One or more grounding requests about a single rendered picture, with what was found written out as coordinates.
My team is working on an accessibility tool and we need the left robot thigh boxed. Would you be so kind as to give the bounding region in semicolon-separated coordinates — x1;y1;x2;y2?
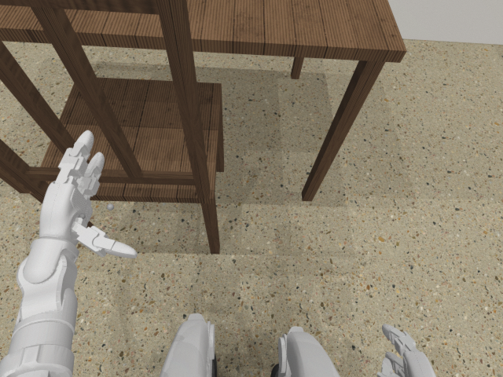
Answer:
159;320;215;377

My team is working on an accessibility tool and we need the right robot thigh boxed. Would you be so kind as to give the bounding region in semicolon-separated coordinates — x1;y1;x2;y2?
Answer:
278;331;340;377

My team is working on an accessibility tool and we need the robot left hand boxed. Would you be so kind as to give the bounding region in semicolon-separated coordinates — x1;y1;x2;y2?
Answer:
39;130;138;258

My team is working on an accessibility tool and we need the table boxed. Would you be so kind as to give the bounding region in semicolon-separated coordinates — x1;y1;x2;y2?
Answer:
0;0;407;201

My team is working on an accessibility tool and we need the chair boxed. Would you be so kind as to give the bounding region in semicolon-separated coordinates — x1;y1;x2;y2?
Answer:
0;0;224;254

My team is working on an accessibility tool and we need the robot right hand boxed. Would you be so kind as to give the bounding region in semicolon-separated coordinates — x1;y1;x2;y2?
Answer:
377;324;436;377

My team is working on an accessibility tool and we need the left robot forearm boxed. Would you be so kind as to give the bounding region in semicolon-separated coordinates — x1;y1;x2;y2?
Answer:
0;237;79;377

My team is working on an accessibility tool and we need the robot thigh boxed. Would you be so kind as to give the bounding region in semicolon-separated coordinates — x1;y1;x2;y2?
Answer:
159;320;215;377
278;331;340;377

